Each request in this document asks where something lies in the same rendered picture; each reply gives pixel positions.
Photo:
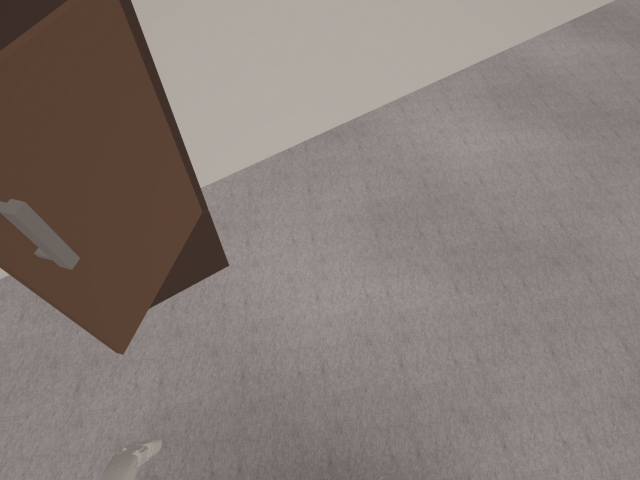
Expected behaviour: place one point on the cupboard door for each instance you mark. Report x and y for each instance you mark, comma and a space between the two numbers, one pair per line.
85, 143

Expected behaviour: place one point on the robot left hand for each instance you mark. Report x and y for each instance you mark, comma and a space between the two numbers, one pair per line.
124, 466

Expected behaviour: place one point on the handle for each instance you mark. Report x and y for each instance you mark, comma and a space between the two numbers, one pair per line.
51, 246

